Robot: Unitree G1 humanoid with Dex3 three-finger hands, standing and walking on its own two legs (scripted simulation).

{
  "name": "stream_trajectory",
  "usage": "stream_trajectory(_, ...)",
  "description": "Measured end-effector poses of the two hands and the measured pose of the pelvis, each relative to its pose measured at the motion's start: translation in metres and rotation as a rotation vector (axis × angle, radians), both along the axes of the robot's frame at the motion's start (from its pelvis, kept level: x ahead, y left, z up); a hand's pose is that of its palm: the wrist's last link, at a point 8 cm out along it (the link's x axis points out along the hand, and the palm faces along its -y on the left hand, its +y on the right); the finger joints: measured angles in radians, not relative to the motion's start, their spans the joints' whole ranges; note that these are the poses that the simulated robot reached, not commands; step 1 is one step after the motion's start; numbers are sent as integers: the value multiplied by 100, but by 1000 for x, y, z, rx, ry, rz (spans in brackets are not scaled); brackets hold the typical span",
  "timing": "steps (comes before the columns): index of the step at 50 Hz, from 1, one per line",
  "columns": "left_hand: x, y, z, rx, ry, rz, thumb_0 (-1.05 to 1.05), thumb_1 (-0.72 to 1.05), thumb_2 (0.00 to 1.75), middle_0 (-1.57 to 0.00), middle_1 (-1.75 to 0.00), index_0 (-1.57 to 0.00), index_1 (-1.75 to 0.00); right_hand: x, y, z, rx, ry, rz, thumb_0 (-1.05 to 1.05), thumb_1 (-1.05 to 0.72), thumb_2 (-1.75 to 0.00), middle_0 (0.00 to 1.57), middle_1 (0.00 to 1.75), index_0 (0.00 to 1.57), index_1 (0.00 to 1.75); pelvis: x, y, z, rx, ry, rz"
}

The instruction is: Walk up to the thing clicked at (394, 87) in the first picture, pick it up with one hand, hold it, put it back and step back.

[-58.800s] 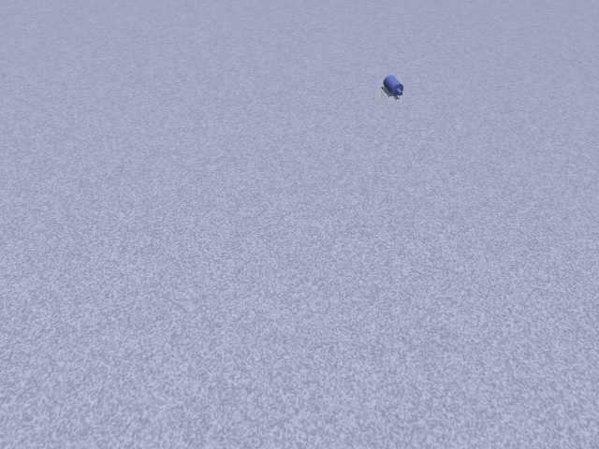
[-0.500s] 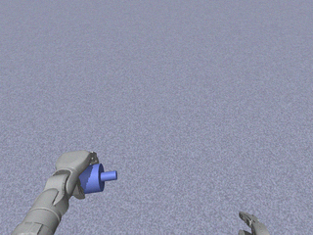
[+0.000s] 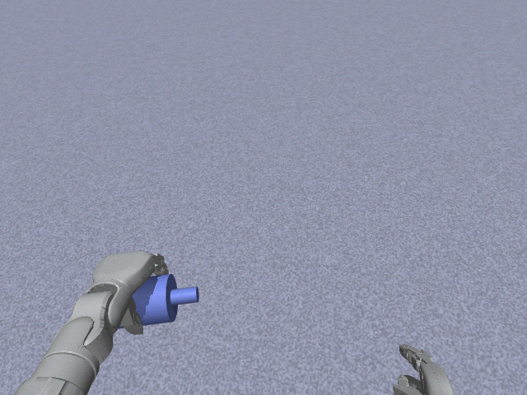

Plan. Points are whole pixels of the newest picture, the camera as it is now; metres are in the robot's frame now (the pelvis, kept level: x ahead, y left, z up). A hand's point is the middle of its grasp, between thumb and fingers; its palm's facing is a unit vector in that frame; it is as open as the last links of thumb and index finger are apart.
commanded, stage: hold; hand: left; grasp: from above
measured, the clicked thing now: (151, 299) +0.30 +0.21 -0.08
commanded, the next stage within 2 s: crouch in 0.48 s
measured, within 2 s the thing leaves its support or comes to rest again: neither
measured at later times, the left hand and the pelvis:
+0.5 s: hand (135, 294) +0.29 +0.22 -0.04, palm faces -0.48 -0.06 -0.88, open 10.6 cm; pelvis +0.01 +0.00 +0.00, yaw +0 degrees
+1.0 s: hand (154, 309) +0.30 +0.22 -0.13, palm faces -0.49 +0.01 -0.87, open 10.6 cm; pelvis -0.01 +0.00 -0.03, yaw +1 degrees
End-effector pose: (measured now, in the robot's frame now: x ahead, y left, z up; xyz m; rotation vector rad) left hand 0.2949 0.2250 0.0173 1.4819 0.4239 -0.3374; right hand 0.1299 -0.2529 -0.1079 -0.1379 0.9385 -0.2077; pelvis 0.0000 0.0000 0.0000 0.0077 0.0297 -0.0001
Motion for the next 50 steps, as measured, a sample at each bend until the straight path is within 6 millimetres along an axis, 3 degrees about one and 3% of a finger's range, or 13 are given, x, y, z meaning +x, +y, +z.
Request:
stream_trajectory(14, 5, -2, 4, 4, -9, -1, -3, -3, 36, -75, -37, -75, -34, 9, 3, 3, 4, -11, 4, 1, -90, -89, 20, 30, 20, 30, 4, 0, 2, 1, -9, -1)
stream_trajectory(36, 9, -4, 0, 3, -9, -6, -3, -4, 38, -75, -36, -75, -34, 4, -2, 5, -6, 13, -4, 1, -90, -89, 20, 30, 20, 30, 5, -1, 4, 0, -11, 2)
stream_trajectory(40, 8, -4, -13, 8, 4, -6, -3, -5, 40, -76, -35, -75, -33, -1, -3, 4, -10, 27, -6, 1, -89, -89, 20, 30, 20, 30, 3, -1, 2, 1, 3, 5)
stream_trajectory(44, 6, -6, -40, 14, 36, -21, -3, -6, 41, -76, -35, -75, -33, -12, -6, -1, -28, 66, -1, 1, -89, -89, 20, 30, 21, 30, -2, -2, -3, 0, 40, 11)
stream_trajectory(50, 15, -7, -94, 50, 19, -68, -3, -7, 41, -77, -35, -76, -34, -39, -19, -31, -79, 154, 13, 1, -89, -89, 20, 30, 21, 30, -14, -2, -34, -10, 170, 20)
